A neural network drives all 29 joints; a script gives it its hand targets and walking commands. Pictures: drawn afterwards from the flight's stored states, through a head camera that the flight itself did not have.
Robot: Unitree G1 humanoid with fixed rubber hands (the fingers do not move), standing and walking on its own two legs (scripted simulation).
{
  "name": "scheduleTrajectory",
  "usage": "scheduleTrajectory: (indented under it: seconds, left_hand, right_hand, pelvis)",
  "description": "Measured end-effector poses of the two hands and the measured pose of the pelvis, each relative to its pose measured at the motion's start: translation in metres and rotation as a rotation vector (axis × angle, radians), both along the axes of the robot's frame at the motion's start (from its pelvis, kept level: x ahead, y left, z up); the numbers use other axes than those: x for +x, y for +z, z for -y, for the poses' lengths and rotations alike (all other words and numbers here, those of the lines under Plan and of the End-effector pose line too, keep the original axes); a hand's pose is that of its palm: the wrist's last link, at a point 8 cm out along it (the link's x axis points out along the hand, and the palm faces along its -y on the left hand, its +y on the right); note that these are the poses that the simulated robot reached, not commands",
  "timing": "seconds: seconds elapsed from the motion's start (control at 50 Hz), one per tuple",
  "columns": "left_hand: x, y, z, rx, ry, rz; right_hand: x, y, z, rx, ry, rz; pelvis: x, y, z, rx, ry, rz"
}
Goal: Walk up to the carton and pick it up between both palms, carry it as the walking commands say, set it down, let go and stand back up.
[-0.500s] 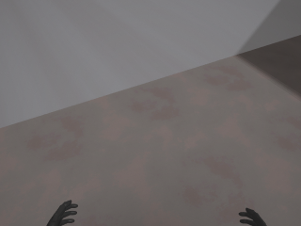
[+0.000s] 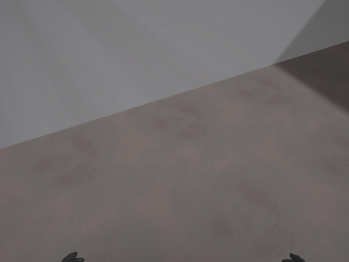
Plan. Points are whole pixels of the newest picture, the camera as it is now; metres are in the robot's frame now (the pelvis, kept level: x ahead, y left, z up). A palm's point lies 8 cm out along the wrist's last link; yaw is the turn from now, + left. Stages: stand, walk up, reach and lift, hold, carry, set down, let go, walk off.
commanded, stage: stand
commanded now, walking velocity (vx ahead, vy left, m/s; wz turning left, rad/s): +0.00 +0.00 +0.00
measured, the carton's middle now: out of the picture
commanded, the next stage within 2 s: walk up in 1.64 s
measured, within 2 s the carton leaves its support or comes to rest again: neither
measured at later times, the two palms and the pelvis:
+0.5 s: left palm out of the picture +0.09 +0.29 -0.10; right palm out of the picture +0.10 -0.29 -0.10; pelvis +0.00 +0.00 +0.01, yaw +0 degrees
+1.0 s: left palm out of the picture +0.08 +0.29 -0.11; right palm out of the picture +0.07 -0.29 -0.11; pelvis +0.00 +0.00 +0.01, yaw +0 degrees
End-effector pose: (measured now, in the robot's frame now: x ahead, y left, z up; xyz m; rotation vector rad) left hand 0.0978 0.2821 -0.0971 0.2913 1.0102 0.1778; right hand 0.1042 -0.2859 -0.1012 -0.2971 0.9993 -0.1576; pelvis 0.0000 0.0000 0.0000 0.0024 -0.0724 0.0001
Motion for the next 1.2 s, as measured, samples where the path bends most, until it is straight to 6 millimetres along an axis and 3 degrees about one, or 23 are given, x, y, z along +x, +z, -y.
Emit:
scheduleTrajectory:
  seconds: [0.24, 0.48, 0.9, 1.2]
  left_hand:
    - [0.005, -0.001, 0.002, -0.005, -0.004, -0.018]
    - [-0.009, -0.003, -0.004, 0.003, 0.027, -0.067]
    - [-0.019, -0.007, -0.010, 0.005, 0.040, -0.114]
    - [-0.019, -0.007, -0.013, 0.016, 0.049, -0.145]
  right_hand:
    - [-0.002, 0.000, 0.003, -0.007, -0.018, -0.026]
    - [-0.007, -0.003, 0.004, -0.010, -0.027, -0.060]
    - [-0.035, -0.007, 0.004, -0.016, -0.069, -0.139]
    - [-0.032, -0.009, 0.002, -0.013, -0.081, -0.153]
  pelvis:
    - [0.003, 0.003, 0.001, 0.001, -0.004, 0.000]
    - [0.003, 0.006, 0.000, 0.000, -0.005, -0.002]
    - [0.001, 0.008, -0.004, 0.000, -0.004, -0.009]
    - [0.008, 0.009, -0.006, 0.001, -0.002, -0.018]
